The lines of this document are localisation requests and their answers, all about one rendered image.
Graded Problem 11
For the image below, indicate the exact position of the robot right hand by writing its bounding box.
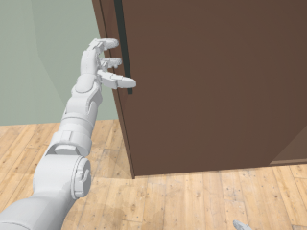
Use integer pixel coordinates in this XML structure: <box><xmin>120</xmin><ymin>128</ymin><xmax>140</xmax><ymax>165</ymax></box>
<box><xmin>232</xmin><ymin>219</ymin><xmax>252</xmax><ymax>230</ymax></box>

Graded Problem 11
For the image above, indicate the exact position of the robot left hand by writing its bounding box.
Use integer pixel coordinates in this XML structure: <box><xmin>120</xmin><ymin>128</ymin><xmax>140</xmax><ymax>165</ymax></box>
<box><xmin>80</xmin><ymin>38</ymin><xmax>136</xmax><ymax>89</ymax></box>

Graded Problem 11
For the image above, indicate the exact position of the wardrobe door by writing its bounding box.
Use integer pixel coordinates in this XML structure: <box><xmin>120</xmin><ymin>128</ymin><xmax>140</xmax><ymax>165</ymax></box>
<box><xmin>101</xmin><ymin>0</ymin><xmax>307</xmax><ymax>176</ymax></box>
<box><xmin>272</xmin><ymin>126</ymin><xmax>307</xmax><ymax>161</ymax></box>

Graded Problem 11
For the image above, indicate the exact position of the handle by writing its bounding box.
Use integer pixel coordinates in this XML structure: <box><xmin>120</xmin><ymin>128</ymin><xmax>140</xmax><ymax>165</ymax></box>
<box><xmin>113</xmin><ymin>0</ymin><xmax>133</xmax><ymax>95</ymax></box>

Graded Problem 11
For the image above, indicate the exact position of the left robot upper arm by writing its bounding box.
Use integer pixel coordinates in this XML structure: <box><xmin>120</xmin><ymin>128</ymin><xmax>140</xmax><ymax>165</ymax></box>
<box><xmin>0</xmin><ymin>154</ymin><xmax>92</xmax><ymax>230</ymax></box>

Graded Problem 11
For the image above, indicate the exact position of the left robot forearm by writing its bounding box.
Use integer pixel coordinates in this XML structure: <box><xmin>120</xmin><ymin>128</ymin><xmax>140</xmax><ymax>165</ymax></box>
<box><xmin>33</xmin><ymin>74</ymin><xmax>103</xmax><ymax>192</ymax></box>

